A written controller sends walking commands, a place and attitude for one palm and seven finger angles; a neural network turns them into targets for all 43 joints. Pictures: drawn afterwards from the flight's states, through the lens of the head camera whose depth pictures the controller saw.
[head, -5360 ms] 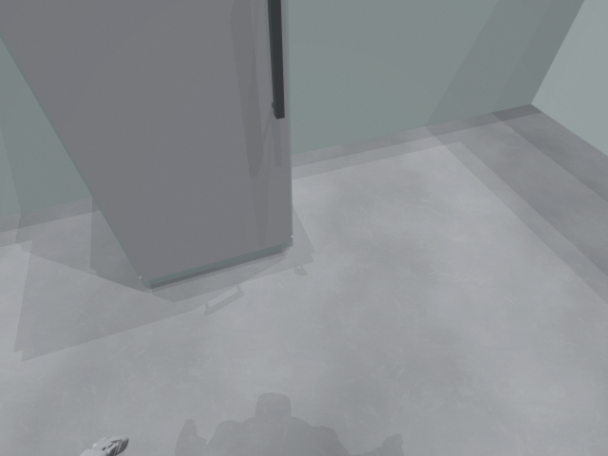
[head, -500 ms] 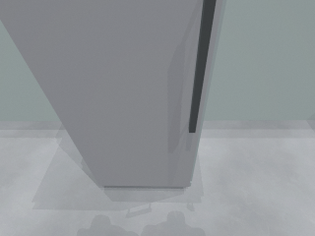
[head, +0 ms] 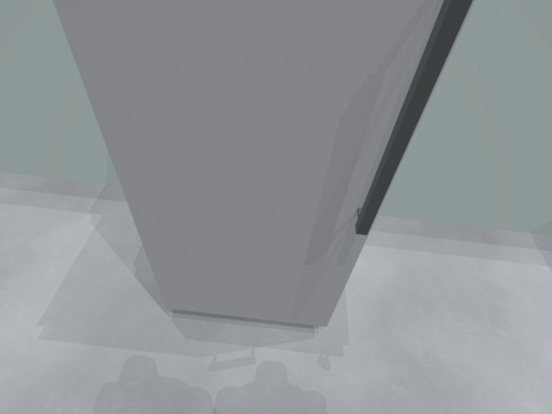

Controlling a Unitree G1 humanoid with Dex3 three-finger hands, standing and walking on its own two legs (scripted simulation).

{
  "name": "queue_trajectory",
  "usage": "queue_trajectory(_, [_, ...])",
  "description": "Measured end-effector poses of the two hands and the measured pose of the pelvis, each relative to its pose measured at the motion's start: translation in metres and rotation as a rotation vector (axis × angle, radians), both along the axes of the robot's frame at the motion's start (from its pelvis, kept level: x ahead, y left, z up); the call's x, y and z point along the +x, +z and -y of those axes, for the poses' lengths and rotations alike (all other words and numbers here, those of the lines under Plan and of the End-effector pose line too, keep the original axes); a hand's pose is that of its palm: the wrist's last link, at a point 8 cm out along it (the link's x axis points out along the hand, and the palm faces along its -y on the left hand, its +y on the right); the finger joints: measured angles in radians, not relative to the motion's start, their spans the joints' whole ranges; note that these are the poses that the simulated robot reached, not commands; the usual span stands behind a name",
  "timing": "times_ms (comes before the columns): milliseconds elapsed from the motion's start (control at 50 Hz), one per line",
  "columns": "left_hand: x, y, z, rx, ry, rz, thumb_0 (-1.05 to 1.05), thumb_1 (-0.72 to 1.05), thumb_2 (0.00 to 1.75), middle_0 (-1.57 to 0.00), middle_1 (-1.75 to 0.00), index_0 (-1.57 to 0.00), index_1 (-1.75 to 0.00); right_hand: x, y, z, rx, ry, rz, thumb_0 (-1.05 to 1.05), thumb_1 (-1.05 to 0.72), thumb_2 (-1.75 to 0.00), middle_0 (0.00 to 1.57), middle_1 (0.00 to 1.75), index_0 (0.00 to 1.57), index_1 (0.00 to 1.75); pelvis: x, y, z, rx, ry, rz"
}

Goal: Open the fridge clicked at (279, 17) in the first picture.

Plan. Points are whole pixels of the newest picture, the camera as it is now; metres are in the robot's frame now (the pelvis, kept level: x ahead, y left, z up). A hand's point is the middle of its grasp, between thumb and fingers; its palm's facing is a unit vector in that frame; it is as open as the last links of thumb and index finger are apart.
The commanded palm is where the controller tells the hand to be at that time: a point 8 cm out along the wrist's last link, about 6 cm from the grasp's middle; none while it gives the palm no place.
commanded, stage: come to a stop and stand still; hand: right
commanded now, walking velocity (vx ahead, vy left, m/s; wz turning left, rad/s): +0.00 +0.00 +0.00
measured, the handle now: (397, 132) +0.52 -0.14 +0.17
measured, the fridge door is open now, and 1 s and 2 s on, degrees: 0 0 0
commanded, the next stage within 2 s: look again from close up in 0.16 s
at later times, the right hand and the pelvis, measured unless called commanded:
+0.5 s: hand out of the picture -0.01 -0.16 -0.16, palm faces +0.04 +0.98 -0.21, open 7.3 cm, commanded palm none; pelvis -0.01 +0.01 +0.01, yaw +0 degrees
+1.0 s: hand out of the picture -0.01 -0.18 -0.16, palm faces +0.03 +0.98 -0.22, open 7.3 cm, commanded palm none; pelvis -0.02 +0.00 +0.01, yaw +0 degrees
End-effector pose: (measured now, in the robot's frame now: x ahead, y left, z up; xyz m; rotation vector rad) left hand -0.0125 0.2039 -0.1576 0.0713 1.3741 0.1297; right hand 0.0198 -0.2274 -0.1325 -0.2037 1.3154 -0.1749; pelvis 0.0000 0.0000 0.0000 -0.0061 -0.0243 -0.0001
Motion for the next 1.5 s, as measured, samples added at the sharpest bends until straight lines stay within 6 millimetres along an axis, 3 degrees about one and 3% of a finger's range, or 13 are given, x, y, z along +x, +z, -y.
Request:
queue_trajectory(160, [0.012, 0.004, -0.019, 0.02, -0.022, 0.023, 0.02, 0.92, 0.89, -0.2, -0.3, -0.2, -0.3, -0.003, 0.004, -0.006, -0.002, -0.015, 0.015, 0.01, -0.93, -0.9, 0.2, 0.3, 0.2, 0.3, -0.001, 0.003, -0.008, -0.007, -0.005, 0.005])
queue_trajectory(340, [0.006, 0.009, -0.027, 0.038, -0.036, 0.0, 0.01, 0.91, 0.89, -0.2, -0.3, -0.2, -0.3, -0.021, 0.002, -0.014, 0.02, -0.031, -0.023, 0.0, -0.92, -0.9, 0.2, 0.3, 0.2, 0.3, -0.005, 0.005, -0.012, -0.005, -0.007, 0.006])
queue_trajectory(540, [-0.009, 0.013, -0.022, 0.038, -0.031, -0.029, 0.01, 0.91, 0.89, -0.2, -0.3, -0.2, -0.3, -0.035, -0.001, -0.015, 0.041, -0.039, -0.051, 0.0, -0.91, -0.9, 0.2, 0.3, 0.2, 0.3, -0.011, 0.007, -0.01, -0.003, -0.004, 0.009])
queue_trajectory(820, [-0.023, 0.014, -0.009, 0.025, -0.024, -0.049, 0.01, 0.91, 0.89, -0.2, -0.3, -0.2, -0.3, -0.036, -0.001, -0.005, 0.035, -0.032, -0.042, 0.0, -0.91, -0.9, 0.2, 0.3, 0.2, 0.3, -0.018, 0.007, -0.003, -0.003, -0.002, 0.006])
queue_trajectory(1160, [-0.017, 0.015, -0.012, 0.04, -0.024, -0.031, 0.01, 0.9, 0.89, -0.2, -0.3, -0.2, -0.3, -0.03, 0.0, 0.002, 0.028, -0.02, -0.034, 0.0, -0.91, -0.9, 0.2, 0.3, 0.2, 0.3, -0.02, 0.008, 0.0, -0.006, 0.005, 0.003])
queue_trajectory(1300, [-0.015, 0.012, -0.012, 0.037, -0.02, -0.047, 0.01, 0.91, 0.89, -0.2, -0.3, -0.2, -0.3, -0.032, -0.006, -0.002, 0.047, -0.034, -0.056, 0.0, -0.91, -0.9, 0.2, 0.3, 0.2, 0.3, -0.008, 0.003, 0.0, -0.005, 0.008, -0.004])
queue_trajectory(1500, [0.0, 0.005, -0.004, 0.045, 0.001, -0.094, 0.01, 0.91, 0.89, -0.2, -0.3, -0.2, -0.3, -0.029, -0.023, -0.009, 0.088, -0.078, -0.13, 0.0, -0.91, -0.9, 0.2, 0.3, 0.2, 0.3, 0.029, -0.01, 0.003, 0.01, 0.001, -0.019])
